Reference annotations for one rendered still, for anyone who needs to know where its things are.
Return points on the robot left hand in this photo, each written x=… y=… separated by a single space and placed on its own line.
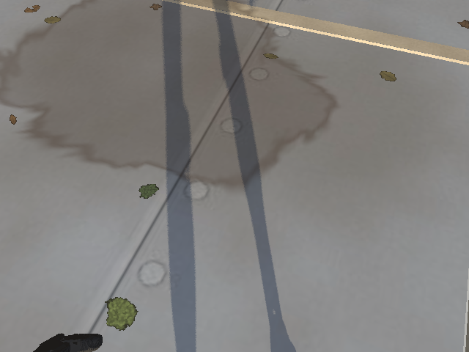
x=71 y=343

